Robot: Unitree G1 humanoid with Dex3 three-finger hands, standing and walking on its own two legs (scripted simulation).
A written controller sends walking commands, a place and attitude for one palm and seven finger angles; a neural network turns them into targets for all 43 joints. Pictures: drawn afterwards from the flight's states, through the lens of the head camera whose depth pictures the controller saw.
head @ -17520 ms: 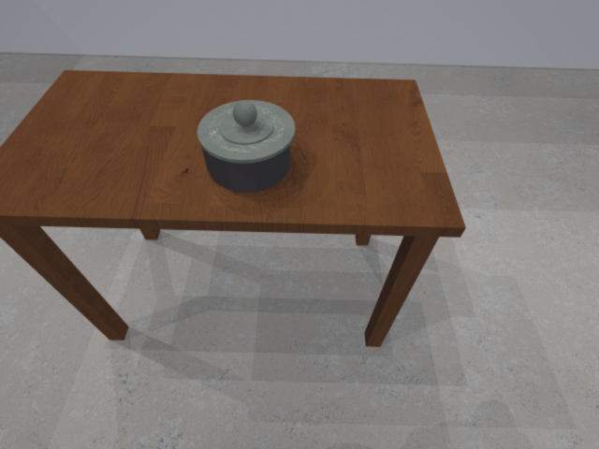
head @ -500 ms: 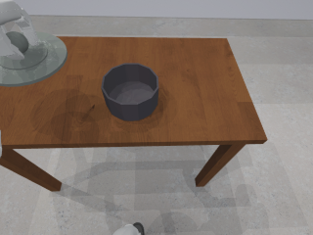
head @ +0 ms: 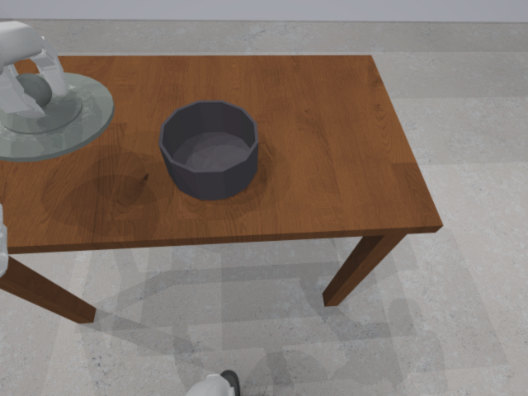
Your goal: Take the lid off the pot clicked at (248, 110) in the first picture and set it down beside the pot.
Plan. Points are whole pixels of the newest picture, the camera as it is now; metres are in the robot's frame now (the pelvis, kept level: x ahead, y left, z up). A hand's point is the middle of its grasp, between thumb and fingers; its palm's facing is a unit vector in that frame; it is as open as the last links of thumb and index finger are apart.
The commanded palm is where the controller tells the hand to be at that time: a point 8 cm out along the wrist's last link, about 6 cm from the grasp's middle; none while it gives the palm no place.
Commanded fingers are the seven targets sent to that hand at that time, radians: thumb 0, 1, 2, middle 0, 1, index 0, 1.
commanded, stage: lower the lid onto the table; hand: left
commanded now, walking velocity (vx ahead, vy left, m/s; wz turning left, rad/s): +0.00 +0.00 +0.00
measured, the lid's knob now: (32, 90) +0.51 +0.31 +0.15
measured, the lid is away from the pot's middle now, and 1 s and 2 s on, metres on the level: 0.23 0.23 0.24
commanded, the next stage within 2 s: none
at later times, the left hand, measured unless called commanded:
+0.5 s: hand (42, 107) +0.48 +0.29 +0.15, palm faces -0.44 -0.12 -0.89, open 7.0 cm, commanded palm +0.54 +0.30 +0.22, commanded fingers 0.00 0.84 0.74 -0.85 -1.08 -0.84 -1.06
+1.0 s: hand (48, 125) +0.48 +0.30 +0.12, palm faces -0.47 -0.11 -0.88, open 7.0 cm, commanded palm +0.54 +0.30 +0.19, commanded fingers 0.00 0.84 0.74 -0.85 -1.08 -0.84 -1.06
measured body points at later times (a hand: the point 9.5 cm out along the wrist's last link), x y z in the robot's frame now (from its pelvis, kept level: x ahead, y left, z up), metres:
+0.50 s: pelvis +0.00 -0.01 +0.00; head +0.09 +0.00 +0.44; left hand +0.50 +0.29 +0.20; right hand +0.02 -0.30 -0.12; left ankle +0.07 +0.08 -0.73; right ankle -0.04 -0.15 -0.73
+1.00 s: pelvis +0.01 -0.01 -0.01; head +0.10 +0.00 +0.43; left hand +0.50 +0.30 +0.17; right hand +0.01 -0.30 -0.12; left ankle +0.07 +0.08 -0.73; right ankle -0.04 -0.15 -0.73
